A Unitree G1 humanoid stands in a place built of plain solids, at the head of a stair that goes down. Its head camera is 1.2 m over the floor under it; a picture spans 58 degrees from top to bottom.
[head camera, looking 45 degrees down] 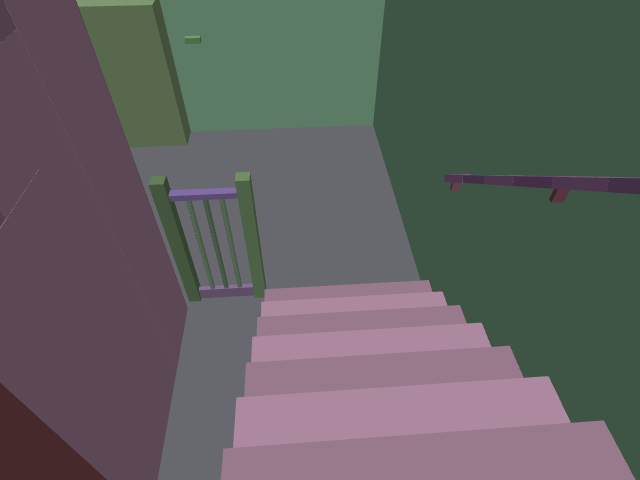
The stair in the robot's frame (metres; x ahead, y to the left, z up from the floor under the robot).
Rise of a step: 0.18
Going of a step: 0.24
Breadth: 1.20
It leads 4 degrees to the left of straight ahead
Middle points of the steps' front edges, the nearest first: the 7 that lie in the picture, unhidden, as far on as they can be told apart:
0.52 -0.30 -0.18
0.77 -0.29 -0.36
1.01 -0.27 -0.53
1.26 -0.25 -0.71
1.50 -0.23 -0.89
1.75 -0.22 -1.07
1.99 -0.20 -1.25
